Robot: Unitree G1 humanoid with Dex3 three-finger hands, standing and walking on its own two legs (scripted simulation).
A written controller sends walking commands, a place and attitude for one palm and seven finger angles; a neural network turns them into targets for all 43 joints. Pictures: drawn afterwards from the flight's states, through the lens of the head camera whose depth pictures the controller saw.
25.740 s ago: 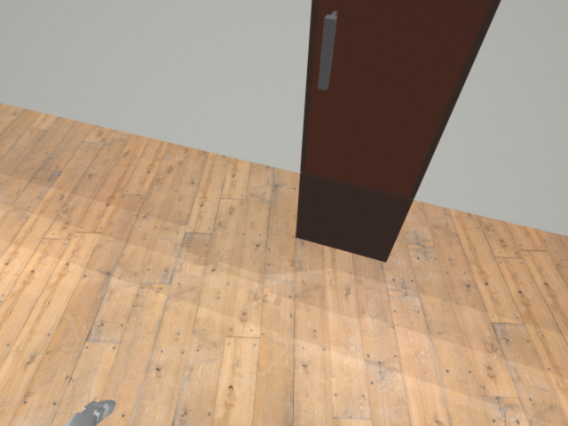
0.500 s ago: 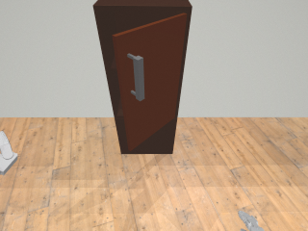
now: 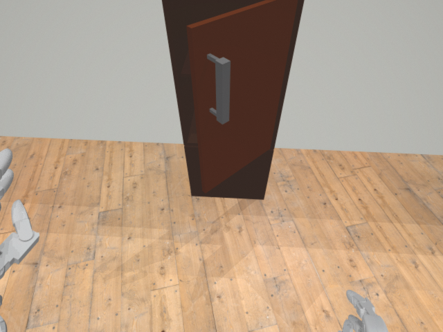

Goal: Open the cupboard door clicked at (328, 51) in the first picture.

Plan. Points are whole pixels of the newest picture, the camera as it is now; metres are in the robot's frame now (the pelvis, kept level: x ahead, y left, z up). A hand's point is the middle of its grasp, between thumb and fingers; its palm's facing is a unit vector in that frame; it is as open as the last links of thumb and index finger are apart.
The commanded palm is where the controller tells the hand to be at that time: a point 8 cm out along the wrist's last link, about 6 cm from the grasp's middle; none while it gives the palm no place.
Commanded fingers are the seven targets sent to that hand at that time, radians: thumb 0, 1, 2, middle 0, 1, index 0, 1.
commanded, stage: stop stepping back and stand still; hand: left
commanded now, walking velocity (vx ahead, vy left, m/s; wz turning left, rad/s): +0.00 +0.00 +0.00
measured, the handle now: (217, 89) +0.65 +0.06 +0.10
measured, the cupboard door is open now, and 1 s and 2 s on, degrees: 45 45 45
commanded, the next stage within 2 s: let the arm hang, fingers relaxed in 0.76 s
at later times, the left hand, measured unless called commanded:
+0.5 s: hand (3, 263) +0.17 +0.28 +0.15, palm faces +0.43 -0.80 -0.42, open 7.4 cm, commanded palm +0.11 +0.32 +0.18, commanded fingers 0.00 0.90 0.90 -0.20 -0.30 -0.20 -0.30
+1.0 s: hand (65, 320) +0.14 +0.28 -0.03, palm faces +0.12 -0.88 -0.47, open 7.4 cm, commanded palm none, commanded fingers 0.00 0.90 0.90 -0.20 -0.30 -0.20 -0.30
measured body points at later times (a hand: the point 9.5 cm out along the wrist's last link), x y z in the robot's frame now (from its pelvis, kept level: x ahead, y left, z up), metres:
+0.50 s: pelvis -0.03 +0.02 +0.01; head -0.02 +0.03 +0.46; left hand +0.14 +0.32 +0.18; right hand +0.12 -0.21 -0.08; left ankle +0.00 +0.13 -0.74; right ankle -0.01 -0.11 -0.74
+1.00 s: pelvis -0.05 +0.02 +0.00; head -0.03 -0.01 +0.44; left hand +0.13 +0.32 +0.00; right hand +0.12 -0.22 -0.13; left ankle +0.00 +0.13 -0.74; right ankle -0.01 -0.11 -0.74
